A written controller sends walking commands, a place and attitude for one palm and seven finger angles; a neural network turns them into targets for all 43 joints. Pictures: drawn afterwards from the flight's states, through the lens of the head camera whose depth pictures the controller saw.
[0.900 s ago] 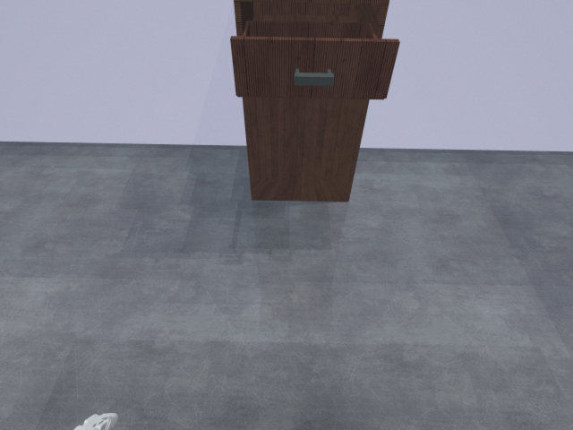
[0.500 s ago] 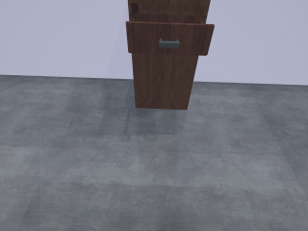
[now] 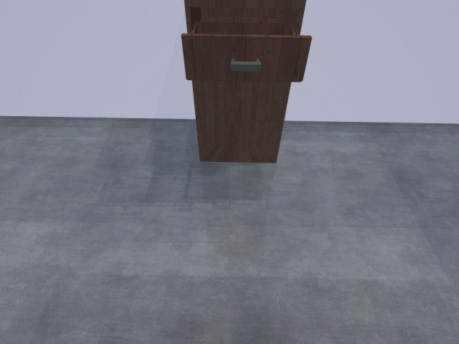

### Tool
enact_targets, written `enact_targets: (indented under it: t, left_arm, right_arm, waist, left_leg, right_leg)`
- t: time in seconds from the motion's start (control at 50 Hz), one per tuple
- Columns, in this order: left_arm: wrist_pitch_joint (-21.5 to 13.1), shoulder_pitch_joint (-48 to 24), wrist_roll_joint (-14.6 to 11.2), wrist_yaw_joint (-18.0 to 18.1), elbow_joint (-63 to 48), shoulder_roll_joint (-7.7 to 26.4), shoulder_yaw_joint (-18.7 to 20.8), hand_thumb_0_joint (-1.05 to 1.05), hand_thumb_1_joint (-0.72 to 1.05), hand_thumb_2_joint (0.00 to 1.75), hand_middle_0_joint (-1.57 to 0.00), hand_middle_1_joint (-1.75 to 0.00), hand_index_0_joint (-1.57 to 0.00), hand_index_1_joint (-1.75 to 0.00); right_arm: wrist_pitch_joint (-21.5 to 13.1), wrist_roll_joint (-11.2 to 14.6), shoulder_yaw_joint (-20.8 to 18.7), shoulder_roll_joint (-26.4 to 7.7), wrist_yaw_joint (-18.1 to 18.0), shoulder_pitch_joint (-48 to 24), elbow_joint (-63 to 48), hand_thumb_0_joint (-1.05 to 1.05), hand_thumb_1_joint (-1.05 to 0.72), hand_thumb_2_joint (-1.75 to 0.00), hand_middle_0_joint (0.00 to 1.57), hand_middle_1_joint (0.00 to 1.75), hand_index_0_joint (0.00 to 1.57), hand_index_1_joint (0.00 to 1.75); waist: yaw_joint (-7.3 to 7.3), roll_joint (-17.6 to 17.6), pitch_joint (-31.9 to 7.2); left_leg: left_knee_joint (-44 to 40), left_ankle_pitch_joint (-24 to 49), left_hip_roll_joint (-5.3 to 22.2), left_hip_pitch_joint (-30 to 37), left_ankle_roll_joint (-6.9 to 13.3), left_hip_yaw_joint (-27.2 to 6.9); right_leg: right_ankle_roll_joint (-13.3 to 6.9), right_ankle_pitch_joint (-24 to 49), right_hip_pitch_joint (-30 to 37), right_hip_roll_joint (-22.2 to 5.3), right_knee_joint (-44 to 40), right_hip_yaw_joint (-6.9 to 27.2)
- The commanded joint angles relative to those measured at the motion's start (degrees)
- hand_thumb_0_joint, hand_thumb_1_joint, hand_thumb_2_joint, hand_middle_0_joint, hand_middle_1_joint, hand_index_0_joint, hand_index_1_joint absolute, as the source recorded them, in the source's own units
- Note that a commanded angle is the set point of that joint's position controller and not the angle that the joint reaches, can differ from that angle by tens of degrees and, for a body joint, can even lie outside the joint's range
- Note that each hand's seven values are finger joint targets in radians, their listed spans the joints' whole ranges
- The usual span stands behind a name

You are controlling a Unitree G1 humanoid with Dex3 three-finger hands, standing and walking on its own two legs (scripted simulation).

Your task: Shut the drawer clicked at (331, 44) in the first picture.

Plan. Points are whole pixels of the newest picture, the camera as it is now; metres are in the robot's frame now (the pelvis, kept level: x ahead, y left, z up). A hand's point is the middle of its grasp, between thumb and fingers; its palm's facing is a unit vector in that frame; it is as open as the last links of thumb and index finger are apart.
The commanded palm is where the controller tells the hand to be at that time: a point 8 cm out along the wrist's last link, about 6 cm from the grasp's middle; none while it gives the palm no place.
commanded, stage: look at it before walking up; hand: left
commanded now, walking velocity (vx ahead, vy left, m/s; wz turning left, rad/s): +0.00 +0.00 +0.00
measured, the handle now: (245, 63) +0.99 +0.01 +0.03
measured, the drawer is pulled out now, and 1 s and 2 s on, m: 0.29 0.29 0.29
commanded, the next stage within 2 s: walk to a spot facing it in 0.54 s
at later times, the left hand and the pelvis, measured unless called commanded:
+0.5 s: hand out of the picture +0.07 +0.24 -0.15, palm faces -0.02 -0.94 -0.33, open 7.4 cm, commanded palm none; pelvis +0.00 +0.00 +0.00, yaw +0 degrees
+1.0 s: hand out of the picture +0.08 +0.17 -0.18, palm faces -0.14 -0.96 -0.23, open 7.4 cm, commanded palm none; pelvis +0.05 -0.03 -0.02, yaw -11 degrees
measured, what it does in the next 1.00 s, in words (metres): shifts its weight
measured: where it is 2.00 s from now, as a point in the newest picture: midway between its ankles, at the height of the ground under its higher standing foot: (260, 314)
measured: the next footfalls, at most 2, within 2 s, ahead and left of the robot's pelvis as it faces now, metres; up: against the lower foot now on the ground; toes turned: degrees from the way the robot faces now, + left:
left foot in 1.52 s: +0.43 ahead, +0.01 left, +0.00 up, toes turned -18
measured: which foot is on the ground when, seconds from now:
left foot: down 0.00-1.00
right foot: down 0.00-1.00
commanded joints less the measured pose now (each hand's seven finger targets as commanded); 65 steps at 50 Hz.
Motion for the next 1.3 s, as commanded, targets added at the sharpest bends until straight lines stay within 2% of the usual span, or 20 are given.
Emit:
enact_targets:
  t: [0.0,0.24,0.62,0.66,0.7,0.78,0.82,0.84,0.88,0.9,0.94,0.96,0.98,1.0,1.02,1.04,1.08,1.14,1.18,1.28]
  left_arm:
    - [-1.51,-2.95,0.19,0.97,-3.69,12.09,2.49,0.0,0.9,0.9,-0.2,-0.3,-0.2,-0.3]
    - [-1.73,-2.79,0.14,1.0,-3.61,11.99,2.54,0.0,0.9,0.9,-0.2,-0.3,-0.2,-0.3]
    - [-1.65,-2.23,0.17,0.96,-3.12,11.98,2.44,0.0,0.9,0.9,-0.2,-0.3,-0.2,-0.3]
    - [-0.59,0.96,0.11,1.05,-1.85,6.24,1.37,0.0,0.9,0.9,-0.2,-0.3,-0.2,-0.3]
    - [0.54,2.71,0.41,0.62,-2.17,5.49,1.58,0.0,0.9,0.9,-0.2,-0.3,-0.2,-0.3]
    - [1.07,4.44,0.83,-0.55,-5.34,5.54,3.02,0.0,0.9,0.9,-0.2,-0.3,-0.2,-0.3]
    - [0.62,5.15,0.77,-1.05,-6.87,3.09,3.29,0.0,0.9,0.9,-0.2,-0.3,-0.2,-0.3]
    - [0.4,3.8,0.7,-1.27,-8.01,1.7,3.54,0.0,0.9,0.9,-0.2,-0.3,-0.2,-0.3]
    - [-0.02,1.5,0.75,-1.75,-10.2,0.97,3.88,0.0,0.9,0.9,-0.2,-0.3,-0.2,-0.3]
    - [-0.37,1.25,0.74,-1.95,-10.46,0.1,4.08,0.0,0.9,0.9,-0.2,-0.3,-0.2,-0.3]
    - [-0.8,6.63,0.66,-2.24,-9.14,-1.68,4.34,0.0,0.9,0.9,-0.2,-0.3,-0.2,-0.3]
    - [-1.04,13.47,0.83,-2.26,-6.83,-1.96,4.65,0.0,0.9,0.9,-0.2,-0.3,-0.2,-0.3]
    - [-1.68,21.44,1.11,-1.67,-4.34,2.35,5.59,0.0,0.9,0.9,-0.2,-0.3,-0.2,-0.3]
    - [-2.51,27.76,1.09,-0.42,-2.96,8.73,7.04,0.0,0.9,0.9,-0.2,-0.3,-0.2,-0.3]
    - [-2.52,29.03,0.12,0.65,-2.95,8.41,6.91,0.0,0.9,0.9,-0.2,-0.3,-0.2,-0.3]
    - [-2.8,25.06,0.07,0.87,-3.88,6.28,6.49,0.0,0.9,0.9,-0.2,-0.3,-0.2,-0.3]
    - [-3.17,19.38,0.4,0.95,-5.54,2.8,5.74,0.0,0.9,0.9,-0.2,-0.3,-0.2,-0.3]
    - [-4.07,17.98,0.79,0.92,-5.8,0.69,5.1,0.0,0.9,0.9,-0.2,-0.3,-0.2,-0.3]
    - [-4.45,18.21,0.85,0.96,-5.39,0.52,5.17,0.0,0.9,0.9,-0.2,-0.3,-0.2,-0.3]
    - [-4.87,20.49,0.9,1.41,-4.48,-0.05,5.1,0.0,0.9,0.9,-0.2,-0.3,-0.2,-0.3]
  right_arm:
    - [-1.31,-0.01,-2.46,-11.42,-0.77,-3.15,-3.65,0.0,-0.9,-0.9,0.2,0.3,0.2,0.3]
    - [-1.51,0.02,-2.37,-11.32,-0.87,-3.35,-3.52,0.0,-0.9,-0.9,0.2,0.3,0.2,0.3]
    - [-1.42,0.09,-2.27,-11.59,-0.94,-3.34,-3.21,0.0,-0.9,-0.9,0.2,0.3,0.2,0.3]
    - [-0.67,-0.36,-1.1,-5.69,-0.8,-0.26,-2.03,0.0,-0.9,-0.9,0.2,0.3,0.2,0.3]
    - [0.01,-0.66,-1.33,-4.91,-0.75,2.19,-1.98,0.0,-0.9,-0.9,0.2,0.3,0.2,0.3]
    - [0.26,-0.8,-3.19,-7.26,-0.77,4.45,-4.28,0.0,-0.9,-0.9,0.2,0.3,0.2,0.3]
    - [-0.28,-0.67,-4.37,-9.08,-0.97,6.45,-5.05,0.0,-0.9,-0.9,0.2,0.3,0.2,0.3]
    - [-0.9,-0.53,-4.96,-9.57,-1.09,7.4,-5.32,0.0,-0.9,-0.9,0.2,0.3,0.2,0.3]
    - [-1.82,-0.63,-5.33,-8.47,-1.1,8.66,-5.67,0.0,-0.9,-0.9,0.2,0.3,0.2,0.3]
    - [-2.04,-0.79,-5.29,-7.46,-1.16,8.66,-5.63,0.0,-0.9,-0.9,0.2,0.3,0.2,0.3]
    - [-2.15,-0.96,-5.12,-6.21,-1.23,6.0,-6.22,0.0,-0.9,-0.9,0.2,0.3,0.2,0.3]
    - [-2.04,-0.94,-5.01,-5.69,-1.18,4.46,-6.59,0.0,-0.9,-0.9,0.2,0.3,0.2,0.3]
    - [-1.96,-0.4,-4.43,-3.21,-0.75,3.53,-7.82,0.0,-0.9,-0.9,0.2,0.3,0.2,0.3]
    - [-2.27,-0.07,-3.28,1.3,-0.16,0.82,-11.37,0.0,-0.9,-0.9,0.2,0.3,0.2,0.3]
    - [-2.64,-0.41,-3.64,-0.31,-0.22,-2.47,-12.9,0.0,-0.9,-0.9,0.2,0.3,0.2,0.3]
    - [-2.85,-0.21,-4.03,-0.68,-0.16,-2.62,-12.37,0.0,-0.9,-0.9,0.2,0.3,0.2,0.3]
    - [-2.8,-0.63,-4.21,0.8,0.05,-2.36,-11.38,0.0,-0.9,-0.9,0.2,0.3,0.2,0.3]
    - [-1.7,-0.92,-4.35,3.02,0.33,0.72,-10.5,0.0,-0.9,-0.9,0.2,0.3,0.2,0.3]
    - [-1.38,-0.84,-4.55,3.73,0.7,1.0,-10.91,0.0,-0.9,-0.9,0.2,0.3,0.2,0.3]
    - [-1.69,-0.62,-4.55,4.29,1.21,-4.49,-14.29,0.0,-0.9,-0.9,0.2,0.3,0.2,0.3]
  waist:
    - [-0.11,-1.44,-1.24]
    - [-0.11,-0.54,-2.62]
    - [-0.12,-0.81,-2.3]
    - [-0.18,-1.21,-2.36]
    - [-0.2,-0.84,0.35]
    - [-0.39,1.49,6.14]
    - [-1.09,7.05,7.06]
    - [-1.66,9.89,6.26]
    - [-2.18,9.06,5.77]
    - [-2.02,7.87,5.63]
    - [1.1,7.05,3.75]
    - [4.32,3.83,1.03]
    - [7.73,-8.3,-1.63]
    - [9.27,-24.76,-0.49]
    - [9.04,-16.47,-0.79]
    - [7.11,-11.73,2.06]
    - [4.07,-2.18,3.89]
    - [1.16,-2.26,3.75]
    - [0.65,-3.94,3.0]
    - [2.04,-5.93,2.49]
  left_leg:
    - [-4.3,3.43,5.71,-1.1,2.26,-5.2]
    - [-4.21,7.0,6.15,0.46,2.1,-4.97]
    - [-5.06,6.45,6.38,1.37,2.06,-4.85]
    - [-3.45,1.41,6.08,2.05,1.07,-2.8]
    - [-2.64,-9.82,5.98,0.44,1.22,-1.77]
    - [-4.64,-24.34,9.23,-1.91,3.59,-4.81]
    - [-8.83,-28.07,15.2,0.01,6.91,-10.62]
    - [-11.24,-24.98,19.7,1.68,9.49,-13.21]
    - [-10.15,-13.4,22.2,6.13,11.46,-11.32]
    - [-8.39,-8.09,21.75,5.48,10.86,-8.17]
    - [-1.42,-1.09,19.09,0.45,7.62,0.18]
    - [8.05,-1.99,15.62,-4.29,5.16,4.82]
    - [24.41,-5.1,10.29,-14.78,2.03,10.15]
    - [42.76,-22.43,2.19,-32.63,-1.22,11.78]
    - [47.93,-21.15,3.56,-35.51,-0.19,3.8]
    - [48.83,-14.8,6.15,-35.56,0.4,1.42]
    - [48.6,-9.55,7.7,-33.34,-0.46,0.91]
    - [44.87,-3.94,7.57,-31.13,-2.01,1.84]
    - [42.13,-1.21,7.07,-31.38,-2.68,2.53]
    - [35.54,2.63,6.78,-35.25,-3.11,2.78]
  right_leg:
    - [-1.5,1.36,-1.5,-6.97,-5.45,6.5]
    - [-1.56,6.72,0.0,-7.05,-5.21,6.29]
    - [-1.3,6.25,-0.02,-6.86,-5.97,6.18]
    - [-0.88,0.46,-1.52,-6.15,-5.53,7.04]
    - [-1.37,-10.67,-5.41,-4.99,-4.63,8.19]
    - [-2.23,-19.58,-14.47,-1.35,1.24,8.1]
    - [-1.46,-15.36,-19.37,2.03,12.65,2.85]
    - [-0.78,-13.58,-21.27,1.21,20.39,-0.67]
    - [-0.35,-16.46,-25.82,-2.41,24.16,-0.24]
    - [-0.28,-16.74,-24.19,-3.49,23.0,-1.0]
    - [-0.62,-12.75,-13.04,-3.43,15.49,-3.51]
    - [-0.96,-6.21,-2.79,-1.04,9.27,-6.02]
    - [-2.98,-6.6,8.85,-4.06,1.06,1.67]
    - [-9.15,-5.99,14.46,-19.76,-8.94,30.71]
    - [-12.56,-2.34,14.55,-22.08,-10.71,36.52]
    - [-13.26,-2.72,11.01,-20.12,-10.1,31.95]
    - [-13.68,-2.42,4.61,-18.3,-9.67,27.79]
    - [-11.92,6.3,0.8,-14.73,-10.25,19.32]
    - [-11.11,8.24,1.83,-12.71,-10.35,16.23]
    - [-10.83,14.11,6.95,-11.51,-9.34,14.89]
